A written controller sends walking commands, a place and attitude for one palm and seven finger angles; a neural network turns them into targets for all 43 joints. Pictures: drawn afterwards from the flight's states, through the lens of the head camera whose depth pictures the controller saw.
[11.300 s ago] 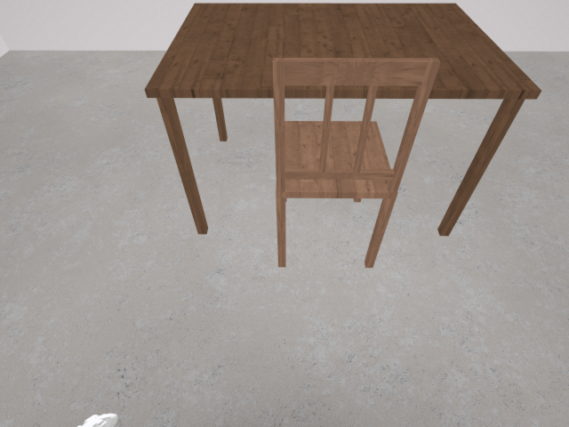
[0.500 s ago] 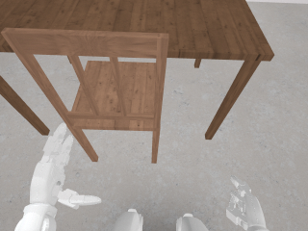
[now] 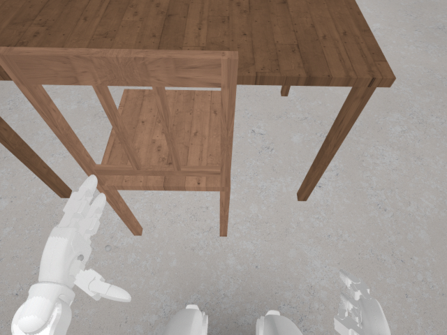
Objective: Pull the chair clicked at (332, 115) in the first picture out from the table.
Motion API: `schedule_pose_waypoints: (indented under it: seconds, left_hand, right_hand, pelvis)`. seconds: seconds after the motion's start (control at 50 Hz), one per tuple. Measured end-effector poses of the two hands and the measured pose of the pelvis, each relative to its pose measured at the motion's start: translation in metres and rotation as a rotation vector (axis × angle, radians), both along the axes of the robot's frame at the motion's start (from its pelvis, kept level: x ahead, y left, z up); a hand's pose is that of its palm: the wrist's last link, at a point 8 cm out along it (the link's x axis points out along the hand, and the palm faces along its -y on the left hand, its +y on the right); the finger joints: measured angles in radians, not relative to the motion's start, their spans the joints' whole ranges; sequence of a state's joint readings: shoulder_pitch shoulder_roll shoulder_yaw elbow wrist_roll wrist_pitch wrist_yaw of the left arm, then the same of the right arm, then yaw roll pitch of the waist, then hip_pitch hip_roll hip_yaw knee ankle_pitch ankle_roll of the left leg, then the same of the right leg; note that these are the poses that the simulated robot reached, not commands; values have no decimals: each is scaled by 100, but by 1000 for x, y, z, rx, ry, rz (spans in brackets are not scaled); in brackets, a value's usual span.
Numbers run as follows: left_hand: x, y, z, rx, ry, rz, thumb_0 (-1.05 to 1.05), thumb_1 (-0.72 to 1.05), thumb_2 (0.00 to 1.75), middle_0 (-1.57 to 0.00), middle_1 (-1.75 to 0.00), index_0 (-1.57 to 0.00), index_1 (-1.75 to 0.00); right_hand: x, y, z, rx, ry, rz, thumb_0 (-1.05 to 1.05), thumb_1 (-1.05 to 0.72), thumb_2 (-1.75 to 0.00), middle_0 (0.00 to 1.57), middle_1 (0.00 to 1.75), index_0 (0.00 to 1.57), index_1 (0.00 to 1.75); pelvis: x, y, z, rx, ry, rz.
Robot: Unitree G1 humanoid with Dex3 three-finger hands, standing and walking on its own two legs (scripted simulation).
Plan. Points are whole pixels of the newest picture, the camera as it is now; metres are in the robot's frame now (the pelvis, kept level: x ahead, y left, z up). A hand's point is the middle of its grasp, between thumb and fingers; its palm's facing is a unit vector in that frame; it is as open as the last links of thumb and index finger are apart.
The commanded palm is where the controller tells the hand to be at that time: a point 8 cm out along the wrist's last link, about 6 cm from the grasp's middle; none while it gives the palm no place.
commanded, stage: raise the hand toward the chair's back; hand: left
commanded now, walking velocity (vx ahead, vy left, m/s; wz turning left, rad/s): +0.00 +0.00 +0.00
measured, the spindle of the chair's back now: (121, 133) +0.52 +0.27 -0.02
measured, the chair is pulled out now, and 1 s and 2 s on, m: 0.00 0.00 0.00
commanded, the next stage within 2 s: aim the fingers beside a spindle in 0.36 s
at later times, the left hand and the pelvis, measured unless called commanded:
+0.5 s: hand (105, 253) +0.24 +0.20 +0.04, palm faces +0.07 -1.00 -0.05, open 16.9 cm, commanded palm +0.22 +0.25 +0.04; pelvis -0.01 -0.01 +0.00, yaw +0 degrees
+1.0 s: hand (133, 230) +0.28 +0.18 +0.01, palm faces +0.01 -1.00 -0.02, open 16.9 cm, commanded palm +0.27 +0.23 +0.02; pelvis -0.01 +0.00 -0.01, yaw +0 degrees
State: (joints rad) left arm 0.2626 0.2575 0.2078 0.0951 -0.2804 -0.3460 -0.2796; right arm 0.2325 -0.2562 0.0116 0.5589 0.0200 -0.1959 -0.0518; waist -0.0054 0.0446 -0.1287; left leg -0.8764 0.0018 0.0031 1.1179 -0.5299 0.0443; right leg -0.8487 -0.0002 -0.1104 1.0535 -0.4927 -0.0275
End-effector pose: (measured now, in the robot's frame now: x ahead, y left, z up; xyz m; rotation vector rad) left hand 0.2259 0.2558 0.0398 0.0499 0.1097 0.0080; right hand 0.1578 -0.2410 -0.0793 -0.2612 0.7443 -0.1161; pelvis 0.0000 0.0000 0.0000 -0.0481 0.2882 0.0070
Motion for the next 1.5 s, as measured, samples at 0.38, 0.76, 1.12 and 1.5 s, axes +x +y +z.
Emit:
schedule_pose_waypoints:
  seconds: [0.38, 0.76, 1.12, 1.5]
  left_hand:
    - [-13, -9, 3, 1, -21, 11, -1, -50, 30, -6, -8, -7, -8]
    - [23, -21, -11, -28, -57, -9, -1, -50, 30, -6, -8, -7, -8]
    - [55, -36, -27, -38, -73, -9, -1, -50, 30, -6, -8, -6, -8]
    - [89, -50, -40, -33, -91, 10, -1, -50, 30, -6, -8, -6, -8]
  right_hand:
    - [3, 0, 5, 15, -43, 11, 1, -91, -90, 21, 30, 20, 30]
    - [0, 0, -6, -3, -16, 24, 1, -91, -90, 21, 30, 20, 30]
    - [-12, 2, -25, -5, 73, 8, 1, -91, -90, 21, 30, 20, 30]
    - [-29, -1, -43, 4, 163, -16, 1, -91, -90, 21, 30, 20, 30]
  pelvis:
    - [-5, -6, 1, 6, -13, 0]
    - [-7, -4, -8, 5, 17, -1]
    - [-8, 2, -17, 4, 54, -9]
    - [-10, 1, -25, 8, 81, -17]
